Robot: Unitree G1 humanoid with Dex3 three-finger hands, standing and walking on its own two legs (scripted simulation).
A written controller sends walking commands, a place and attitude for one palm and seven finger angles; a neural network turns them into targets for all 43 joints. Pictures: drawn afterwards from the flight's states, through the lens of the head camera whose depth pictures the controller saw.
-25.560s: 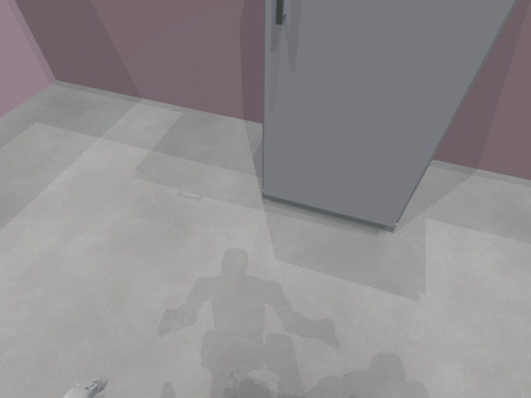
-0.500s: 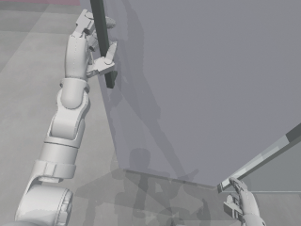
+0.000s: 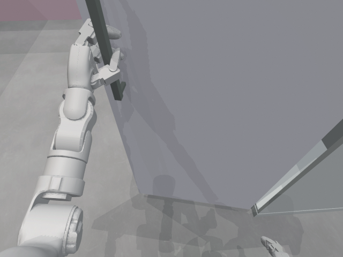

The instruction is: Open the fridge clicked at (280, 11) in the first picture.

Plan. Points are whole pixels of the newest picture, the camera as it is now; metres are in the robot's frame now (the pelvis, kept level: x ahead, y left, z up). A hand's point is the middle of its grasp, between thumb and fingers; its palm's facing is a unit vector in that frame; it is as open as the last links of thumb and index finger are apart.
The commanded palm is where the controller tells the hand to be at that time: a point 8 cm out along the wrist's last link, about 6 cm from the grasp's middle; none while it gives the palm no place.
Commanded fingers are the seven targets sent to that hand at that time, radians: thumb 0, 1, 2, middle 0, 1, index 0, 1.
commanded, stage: stop walking and hold the door back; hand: left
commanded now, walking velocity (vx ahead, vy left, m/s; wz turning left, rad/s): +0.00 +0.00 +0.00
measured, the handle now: (107, 39) +0.47 +0.13 +0.25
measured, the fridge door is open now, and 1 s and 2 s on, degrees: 78 78 76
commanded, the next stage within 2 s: loosen the grip on the handle in 0.06 s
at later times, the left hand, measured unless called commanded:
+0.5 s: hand (109, 73) +0.41 +0.13 +0.22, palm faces +0.08 -0.98 -0.16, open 11.8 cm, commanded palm +0.39 +0.18 +0.22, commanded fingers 0.00 -0.55 0.20 -0.34 -1.27 -0.34 -1.27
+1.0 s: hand (90, 70) +0.42 +0.16 +0.22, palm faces +0.08 -0.99 -0.15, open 14.7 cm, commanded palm +0.39 +0.21 +0.23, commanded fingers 0.00 -0.55 0.20 -0.25 -1.15 -0.25 -1.15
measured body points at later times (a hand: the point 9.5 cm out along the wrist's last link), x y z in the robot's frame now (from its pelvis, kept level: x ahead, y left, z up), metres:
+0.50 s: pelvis -0.03 -0.04 -0.01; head -0.02 -0.04 +0.44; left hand +0.40 +0.18 +0.23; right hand +0.08 -0.29 -0.11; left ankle -0.01 +0.08 -0.74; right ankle +0.00 -0.12 -0.74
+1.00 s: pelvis -0.02 -0.02 +0.00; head +0.01 -0.03 +0.45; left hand +0.41 +0.22 +0.23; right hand +0.09 -0.29 -0.10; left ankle -0.01 +0.08 -0.74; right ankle +0.00 -0.12 -0.74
